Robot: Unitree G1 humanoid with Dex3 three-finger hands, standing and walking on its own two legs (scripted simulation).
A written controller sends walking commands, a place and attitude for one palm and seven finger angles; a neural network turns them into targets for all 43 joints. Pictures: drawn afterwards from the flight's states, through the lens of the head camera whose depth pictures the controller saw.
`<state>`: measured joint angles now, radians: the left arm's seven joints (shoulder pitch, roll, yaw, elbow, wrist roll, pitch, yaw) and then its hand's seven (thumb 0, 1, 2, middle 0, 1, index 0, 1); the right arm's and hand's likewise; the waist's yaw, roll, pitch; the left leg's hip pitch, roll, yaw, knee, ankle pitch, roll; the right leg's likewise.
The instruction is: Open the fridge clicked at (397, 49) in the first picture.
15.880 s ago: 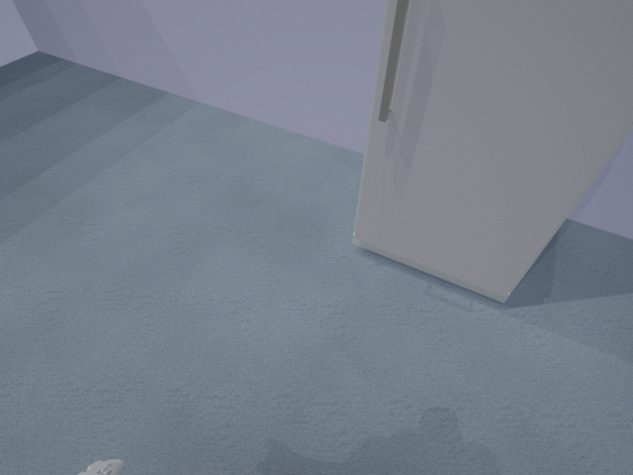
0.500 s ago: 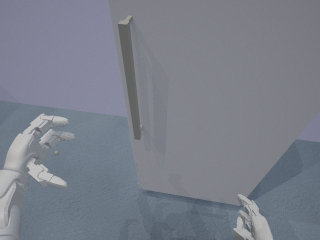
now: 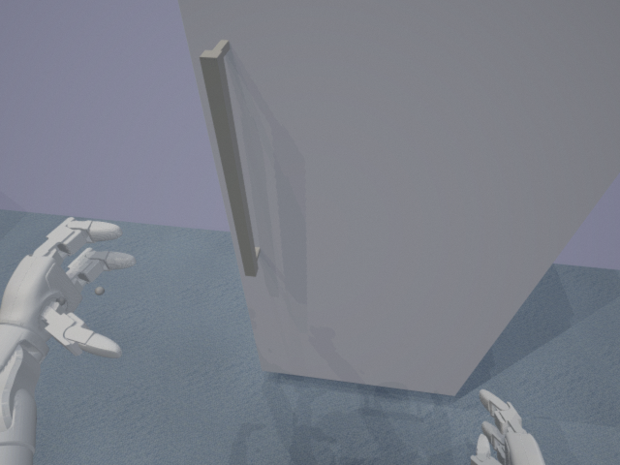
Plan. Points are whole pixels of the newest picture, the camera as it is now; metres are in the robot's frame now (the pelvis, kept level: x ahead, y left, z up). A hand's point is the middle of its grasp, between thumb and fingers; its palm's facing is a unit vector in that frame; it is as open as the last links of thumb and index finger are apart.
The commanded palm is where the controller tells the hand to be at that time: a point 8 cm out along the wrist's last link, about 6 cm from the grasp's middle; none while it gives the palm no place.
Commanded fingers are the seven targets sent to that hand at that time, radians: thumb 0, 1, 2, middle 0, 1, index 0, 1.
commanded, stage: raise the hand to about handle height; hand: left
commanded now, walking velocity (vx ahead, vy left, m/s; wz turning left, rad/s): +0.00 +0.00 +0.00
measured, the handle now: (240, 182) +0.49 +0.15 +0.11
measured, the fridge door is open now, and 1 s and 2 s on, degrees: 0 0 0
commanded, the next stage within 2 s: move the hooked fingers beside the handle in 0.10 s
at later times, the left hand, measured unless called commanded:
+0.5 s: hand (118, 274) +0.30 +0.26 +0.12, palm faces -0.02 -1.00 -0.03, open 14.0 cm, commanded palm +0.27 +0.31 +0.12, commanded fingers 0.00 -0.50 0.30 -0.30 -1.20 -0.30 -1.20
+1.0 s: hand (150, 246) +0.35 +0.24 +0.11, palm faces -0.04 -1.00 -0.02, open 14.0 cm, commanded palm +0.33 +0.30 +0.11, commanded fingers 0.00 -0.50 0.30 -0.30 -1.20 -0.30 -1.20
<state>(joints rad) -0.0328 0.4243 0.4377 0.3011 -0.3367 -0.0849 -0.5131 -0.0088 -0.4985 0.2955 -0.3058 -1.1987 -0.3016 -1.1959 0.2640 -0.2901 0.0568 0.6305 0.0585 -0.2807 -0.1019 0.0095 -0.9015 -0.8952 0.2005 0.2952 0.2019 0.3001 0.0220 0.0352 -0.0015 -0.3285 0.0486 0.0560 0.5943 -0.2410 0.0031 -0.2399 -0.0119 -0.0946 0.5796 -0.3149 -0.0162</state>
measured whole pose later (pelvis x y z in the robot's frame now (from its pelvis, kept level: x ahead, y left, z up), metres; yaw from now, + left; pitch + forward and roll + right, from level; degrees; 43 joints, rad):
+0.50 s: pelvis +0.00 +0.00 +0.00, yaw +0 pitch -1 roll -1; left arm -0.17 0.42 0.39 0.42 -0.31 -0.09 -0.50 -0.01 -0.50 0.30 -0.31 -1.20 -0.30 -1.20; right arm 0.25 -0.28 0.07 0.64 0.06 -0.27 -0.12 0.01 -0.90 -0.90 0.20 0.30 0.20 0.30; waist 0.02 0.03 0.00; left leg -0.36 0.04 0.05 0.60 -0.24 0.01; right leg -0.27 -0.02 -0.10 0.59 -0.32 -0.01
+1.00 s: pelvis +0.00 +0.01 +0.00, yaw +0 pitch +2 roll -1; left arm -0.31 0.41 0.35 0.53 -0.27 -0.10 -0.43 -0.01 -0.50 0.30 -0.30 -1.20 -0.30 -1.20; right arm 0.28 -0.28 0.06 0.64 0.06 -0.23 -0.10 0.01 -0.90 -0.90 0.20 0.30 0.20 0.30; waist -0.01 0.02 -0.01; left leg -0.40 0.04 0.06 0.62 -0.25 0.01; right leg -0.31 -0.03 -0.08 0.61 -0.33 -0.01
